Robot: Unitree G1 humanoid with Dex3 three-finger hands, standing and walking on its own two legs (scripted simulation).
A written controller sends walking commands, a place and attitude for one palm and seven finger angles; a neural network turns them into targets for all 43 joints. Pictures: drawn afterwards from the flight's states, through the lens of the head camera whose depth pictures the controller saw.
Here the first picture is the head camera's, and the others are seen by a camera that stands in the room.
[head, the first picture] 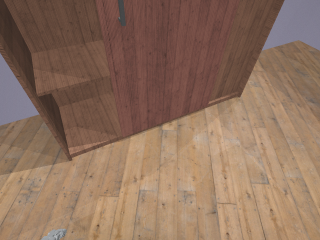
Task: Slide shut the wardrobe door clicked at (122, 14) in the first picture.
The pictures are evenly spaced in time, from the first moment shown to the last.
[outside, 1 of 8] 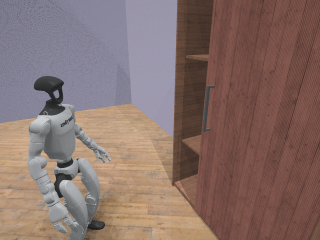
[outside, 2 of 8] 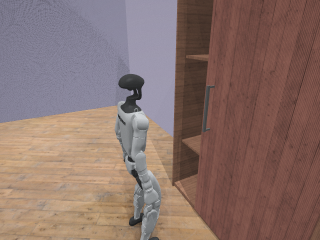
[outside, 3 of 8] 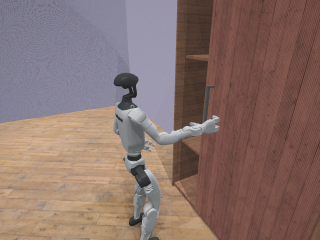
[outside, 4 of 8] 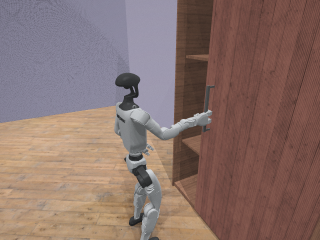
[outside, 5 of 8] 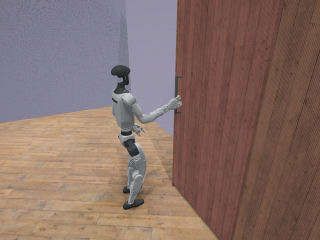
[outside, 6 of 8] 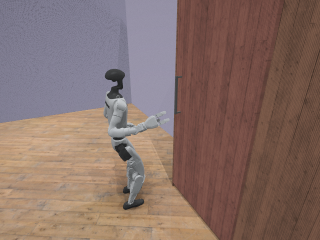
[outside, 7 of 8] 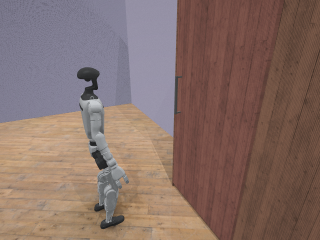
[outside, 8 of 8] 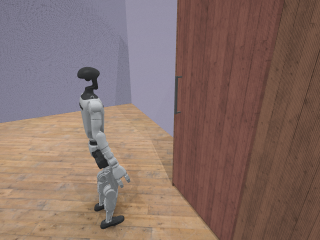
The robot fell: no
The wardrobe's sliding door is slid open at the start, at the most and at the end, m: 0.38 0.38 0.00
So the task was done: yes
